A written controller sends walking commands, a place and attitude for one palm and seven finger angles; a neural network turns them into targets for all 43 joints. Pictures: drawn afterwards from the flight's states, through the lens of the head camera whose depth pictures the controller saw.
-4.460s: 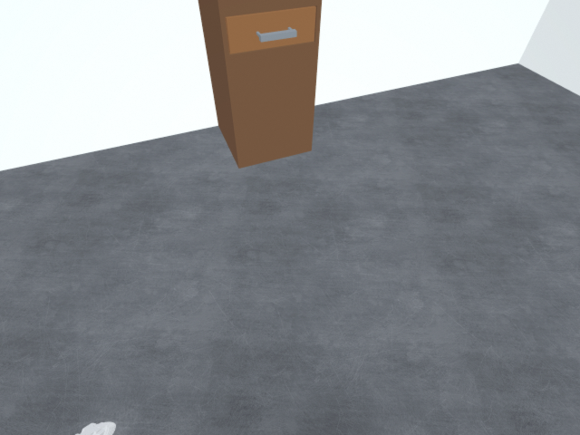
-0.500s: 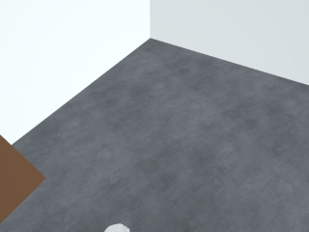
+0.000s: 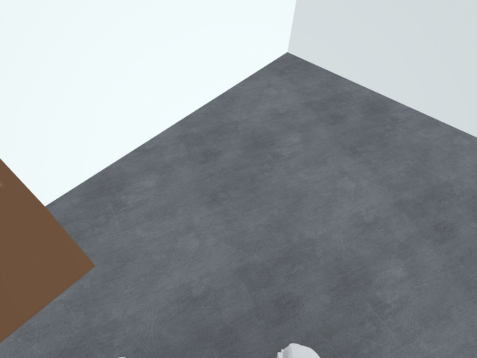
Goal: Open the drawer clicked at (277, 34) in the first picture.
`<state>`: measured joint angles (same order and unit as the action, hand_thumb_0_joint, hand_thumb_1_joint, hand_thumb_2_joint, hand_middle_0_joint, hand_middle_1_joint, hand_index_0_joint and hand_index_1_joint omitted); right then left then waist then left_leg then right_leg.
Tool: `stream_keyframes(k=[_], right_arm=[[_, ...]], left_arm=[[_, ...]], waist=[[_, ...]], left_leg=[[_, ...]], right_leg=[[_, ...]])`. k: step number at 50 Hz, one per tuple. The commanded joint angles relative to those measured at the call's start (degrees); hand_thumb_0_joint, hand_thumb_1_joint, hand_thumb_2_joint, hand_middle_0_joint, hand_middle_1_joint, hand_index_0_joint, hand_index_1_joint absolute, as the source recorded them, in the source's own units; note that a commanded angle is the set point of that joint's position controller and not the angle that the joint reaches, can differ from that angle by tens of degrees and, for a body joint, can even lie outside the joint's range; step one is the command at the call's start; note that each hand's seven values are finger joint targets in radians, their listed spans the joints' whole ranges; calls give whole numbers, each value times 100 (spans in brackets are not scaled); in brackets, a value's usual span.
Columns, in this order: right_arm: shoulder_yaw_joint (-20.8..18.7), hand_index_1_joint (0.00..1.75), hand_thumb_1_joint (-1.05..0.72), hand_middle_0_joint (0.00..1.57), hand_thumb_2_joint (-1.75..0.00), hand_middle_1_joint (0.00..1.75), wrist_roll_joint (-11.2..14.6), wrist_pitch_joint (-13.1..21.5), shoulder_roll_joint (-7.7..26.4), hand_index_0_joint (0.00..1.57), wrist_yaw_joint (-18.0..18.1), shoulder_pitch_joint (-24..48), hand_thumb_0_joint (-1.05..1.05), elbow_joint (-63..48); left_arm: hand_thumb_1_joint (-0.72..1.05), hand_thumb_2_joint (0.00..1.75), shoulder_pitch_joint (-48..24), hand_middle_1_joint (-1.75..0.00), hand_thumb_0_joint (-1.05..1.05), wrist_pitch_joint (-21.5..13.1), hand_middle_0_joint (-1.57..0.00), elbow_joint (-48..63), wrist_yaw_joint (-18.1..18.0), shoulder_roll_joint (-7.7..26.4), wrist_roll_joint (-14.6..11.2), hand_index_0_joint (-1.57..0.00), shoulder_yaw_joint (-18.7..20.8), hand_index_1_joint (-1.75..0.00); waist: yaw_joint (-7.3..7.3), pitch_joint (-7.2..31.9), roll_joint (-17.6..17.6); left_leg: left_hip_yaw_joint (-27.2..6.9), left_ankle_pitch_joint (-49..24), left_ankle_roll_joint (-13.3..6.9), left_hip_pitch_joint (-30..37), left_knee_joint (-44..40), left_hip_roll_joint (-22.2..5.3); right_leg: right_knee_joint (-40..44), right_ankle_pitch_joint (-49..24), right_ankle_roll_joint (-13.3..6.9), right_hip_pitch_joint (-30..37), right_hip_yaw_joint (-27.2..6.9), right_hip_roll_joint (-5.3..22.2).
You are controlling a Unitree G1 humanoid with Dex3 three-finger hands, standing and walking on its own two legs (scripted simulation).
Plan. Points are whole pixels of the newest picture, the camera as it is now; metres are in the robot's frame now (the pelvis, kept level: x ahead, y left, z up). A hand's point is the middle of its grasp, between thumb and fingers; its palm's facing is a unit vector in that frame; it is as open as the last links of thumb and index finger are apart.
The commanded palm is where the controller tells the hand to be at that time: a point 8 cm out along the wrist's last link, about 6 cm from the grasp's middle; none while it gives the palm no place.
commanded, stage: turn to face it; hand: left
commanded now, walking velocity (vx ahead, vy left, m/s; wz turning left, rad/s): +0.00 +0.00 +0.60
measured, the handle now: out of the picture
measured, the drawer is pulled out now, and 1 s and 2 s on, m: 0.00 0.00 0.00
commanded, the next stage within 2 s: take the last steps up to it in 1.22 s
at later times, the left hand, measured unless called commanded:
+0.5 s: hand out of the picture +0.02 +0.15 -0.15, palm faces +0.34 -0.90 -0.27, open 7.4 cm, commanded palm none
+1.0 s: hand out of the picture -0.03 +0.18 -0.15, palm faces +0.60 -0.74 -0.30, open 7.4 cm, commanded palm none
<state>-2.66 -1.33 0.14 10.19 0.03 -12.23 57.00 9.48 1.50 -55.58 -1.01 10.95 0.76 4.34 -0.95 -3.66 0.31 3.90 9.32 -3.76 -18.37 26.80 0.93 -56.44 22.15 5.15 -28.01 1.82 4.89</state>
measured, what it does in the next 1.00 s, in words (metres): steps on the spot, turning left: right foot, then left foot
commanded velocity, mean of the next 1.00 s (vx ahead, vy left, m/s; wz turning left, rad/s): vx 0.00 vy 0.00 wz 0.57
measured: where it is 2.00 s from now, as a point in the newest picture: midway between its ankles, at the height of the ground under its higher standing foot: outside the picture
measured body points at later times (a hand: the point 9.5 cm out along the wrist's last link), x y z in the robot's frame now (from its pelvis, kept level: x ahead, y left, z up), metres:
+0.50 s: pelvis +0.01 -0.06 +0.00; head +0.06 -0.07 +0.45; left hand +0.00 +0.20 -0.13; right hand +0.18 -0.29 -0.15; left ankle -0.04 +0.09 -0.68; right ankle +0.04 -0.15 -0.74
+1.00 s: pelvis +0.01 -0.06 -0.01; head +0.05 -0.05 +0.44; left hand -0.06 +0.22 -0.13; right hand +0.23 -0.21 -0.15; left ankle -0.04 +0.07 -0.74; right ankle +0.08 -0.15 -0.72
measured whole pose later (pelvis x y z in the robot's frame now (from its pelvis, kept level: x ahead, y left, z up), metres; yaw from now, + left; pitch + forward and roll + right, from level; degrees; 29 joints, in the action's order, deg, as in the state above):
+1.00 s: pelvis +0.01 -0.06 -0.01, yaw +37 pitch +0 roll +1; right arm -3.0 -1.4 -2.8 13.6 -1.1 -9.1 51.5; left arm 9.0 2.6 -49.3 -0.8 13.7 0.2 3.4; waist -1.0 -4.3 -1.4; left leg -4.2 13.0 0.6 -17.3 30.5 2.0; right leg -41.2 22.2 5.1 -19.4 1.5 2.7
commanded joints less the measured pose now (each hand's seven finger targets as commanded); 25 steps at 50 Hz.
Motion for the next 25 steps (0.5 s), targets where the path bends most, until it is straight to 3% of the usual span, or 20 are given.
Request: stream_keyframes(k=[1, 4, 6, 7, 8, 9, 10, 12, 13, 15, 19, 25], right_arm=[[-360, 30, -90, 20, -90, 30, -25, -8, 1147, 20, 49, -119, 0, -423], [-416, 30, -90, 20, -90, 30, -28, -73, 1219, 20, 35, -47, 0, -521], [-443, 30, -90, 20, -90, 30, 13, -113, 1210, 20, 15, 153, 0, -627], [-437, 30, -90, 20, -90, 30, 58, -116, 1054, 20, -16, 162, 0, -695], [-368, 30, -90, 20, -90, 30, 102, -110, 600, 20, -50, 14, 0, -824], [-399, 30, -90, 20, -90, 30, 28, -120, 711, 20, -40, 37, 0, -926], [-428, 30, -90, 20, -90, 30, -7, -214, 822, 20, -46, 125, 0, -848], [-423, 30, -90, 20, -90, 30, -3, -298, 733, 20, -115, -15, 0, -666], [-385, 30, -90, 20, -90, 30, -3, -316, 689, 20, -140, -110, 0, -604], [-355, 30, -90, 20, -90, 30, 1, -328, 695, 20, -152, -36, 0, -623], [-306, 30, -90, 20, -90, 30, 18, -363, 714, 20, -164, 472, 0, -780], [-190, 30, -90, 20, -90, 30, 66, -289, 728, 20, -184, 892, 0, -951]], left_arm=[[90, 90, 73, -30, 0, -52, -20, 545, -25, 316, 3, -20, 72, -30], [90, 90, 128, -30, 0, -78, -20, 661, -41, 371, -26, -20, 69, -30], [90, 90, 487, -30, 0, -121, -20, 629, -69, 482, -46, -20, 96, -30], [90, 90, 669, -30, 0, -178, -20, 643, -93, 731, -11, -20, 125, -30], [90, 90, 747, -30, 0, -230, -20, 683, -150, 1301, 90, -20, 233, -30], [90, 90, 615, -30, 0, -181, -20, 816, -128, 1525, 71, -20, 205, -30], [90, 90, 350, -30, 0, -217, -20, 890, -150, 1309, 45, -20, 203, -30], [90, 90, -200, -30, 0, -201, -20, 1017, -144, 917, 33, -20, 73, -30], [90, 90, -254, -30, 0, -232, -20, 1035, -124, 845, 44, -20, 31, -30], [90, 90, 7, -30, 0, -262, -20, 972, -121, 834, 46, -20, 30, -30], [90, 90, 465, -30, 0, -219, -20, 806, -107, 1057, 72, -20, 77, -30], [90, 90, 675, -30, 0, -145, -20, 679, -75, 1343, 104, -20, 149, -30]], waist=[[-42, 697, -768], [-4, 745, -930], [225, 787, -790], [320, 831, -247], [323, 828, 1481], [305, 766, 1599], [221, 576, 1496], [-112, 108, 710], [-152, 109, 758], [-32, 296, 892], [211, 337, 965], [385, 541, 1274]], left_leg=[[-1878, -938, -643, 627, -855, -1490], [-2099, -1318, -571, 454, -604, -1346], [-2028, -1053, -330, -58, -214, -1101], [-1793, -577, -32, -566, 305, -777], [-751, 1235, 487, -1735, 1608, 63], [-507, 2461, 601, -1752, 2869, 145], [-757, 2293, 603, -1656, 3636, -85], [-621, 1469, 690, -1640, 4358, -314], [-502, 1203, 755, -1604, 4455, -327], [-381, 1149, 847, -1618, 4275, -351], [-147, 1380, 909, -1478, 3522, -390], [215, 1595, 766, -795, 1975, -344]], right_leg=[[795, 141, -19, 249, -6, -102], [1570, 74, -79, 829, 55, -316], [2723, -725, -118, 1747, 102, -331], [3585, -1051, -214, 2423, -236, 47], [4167, -1361, -729, 3125, -1754, 1660], [4148, -1916, -1293, 2421, -2033, 2505], [4168, -1871, -1314, 1874, -1827, 2277], [3960, -2102, -1098, 1468, -777, 1646], [3847, -2443, -1030, 1583, -339, 1441], [3709, -3017, -1065, 2032, -50, 1394], [3598, -3306, -1154, 2420, 205, 1546], [3279, -3611, -1187, 2574, 430, 1709]])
